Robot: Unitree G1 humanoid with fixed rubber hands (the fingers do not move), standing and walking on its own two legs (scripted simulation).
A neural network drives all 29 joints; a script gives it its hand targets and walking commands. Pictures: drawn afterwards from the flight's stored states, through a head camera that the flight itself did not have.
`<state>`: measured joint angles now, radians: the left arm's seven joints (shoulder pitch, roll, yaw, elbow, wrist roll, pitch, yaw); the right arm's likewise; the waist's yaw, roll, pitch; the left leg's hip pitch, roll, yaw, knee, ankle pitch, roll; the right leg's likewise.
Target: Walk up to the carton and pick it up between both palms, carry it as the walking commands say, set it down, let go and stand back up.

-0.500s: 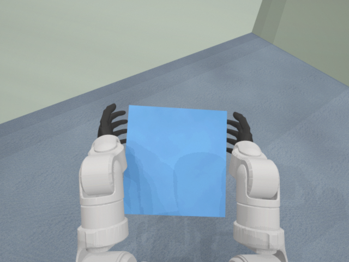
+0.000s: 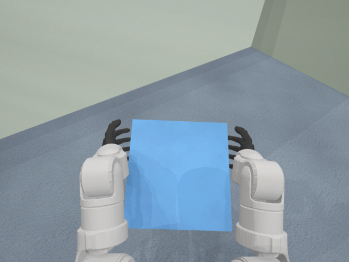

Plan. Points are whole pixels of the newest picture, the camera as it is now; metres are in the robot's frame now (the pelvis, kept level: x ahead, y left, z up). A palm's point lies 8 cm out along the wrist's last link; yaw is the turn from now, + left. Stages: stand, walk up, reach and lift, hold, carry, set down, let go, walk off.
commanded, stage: carry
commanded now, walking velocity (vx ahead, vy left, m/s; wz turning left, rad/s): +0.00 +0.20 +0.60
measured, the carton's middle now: (176, 177) +0.32 +0.01 +0.01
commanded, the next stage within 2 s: none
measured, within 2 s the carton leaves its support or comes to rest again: neither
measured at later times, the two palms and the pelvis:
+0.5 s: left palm (40, 170) +0.27 +0.28 +0.11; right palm (176, 156) +0.31 +0.01 +0.11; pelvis -0.01 +0.09 +0.00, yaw +9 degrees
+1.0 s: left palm out of the picture +0.15 +0.46 +0.10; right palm (75, 173) +0.27 +0.21 +0.10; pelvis -0.06 +0.21 -0.02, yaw +26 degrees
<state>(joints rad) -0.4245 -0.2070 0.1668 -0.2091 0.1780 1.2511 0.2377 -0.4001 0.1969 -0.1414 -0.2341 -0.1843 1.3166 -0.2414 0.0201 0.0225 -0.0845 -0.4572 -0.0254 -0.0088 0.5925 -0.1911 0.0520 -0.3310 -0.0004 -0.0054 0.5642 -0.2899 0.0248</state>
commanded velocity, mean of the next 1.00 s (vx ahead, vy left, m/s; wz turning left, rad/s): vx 0.00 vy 0.20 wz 0.60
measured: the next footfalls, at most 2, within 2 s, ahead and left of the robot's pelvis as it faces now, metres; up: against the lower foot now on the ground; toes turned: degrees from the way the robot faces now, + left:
left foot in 0.24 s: +0.07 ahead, +0.14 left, +0.00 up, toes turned +6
right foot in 0.62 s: +0.01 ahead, -0.03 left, +0.00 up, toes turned +8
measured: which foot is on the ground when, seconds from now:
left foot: down 0.00-0.08, up 0.10-0.22, down 0.24-0.62, up 0.64-0.94, down 0.96-1.00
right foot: down 0.00-0.26, up 0.28-0.60, down 0.62-0.96, up 0.98-1.00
